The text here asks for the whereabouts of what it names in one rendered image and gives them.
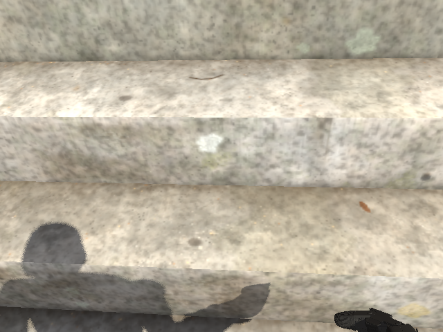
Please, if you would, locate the robot right hand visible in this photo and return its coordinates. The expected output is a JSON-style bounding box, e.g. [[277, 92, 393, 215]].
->
[[334, 308, 418, 332]]

